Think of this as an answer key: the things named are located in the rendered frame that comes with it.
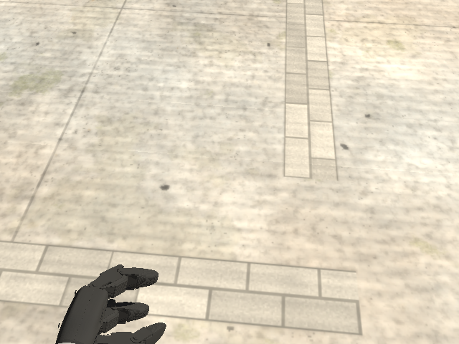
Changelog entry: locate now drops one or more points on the left robot hand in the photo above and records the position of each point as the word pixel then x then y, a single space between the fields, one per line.
pixel 91 313

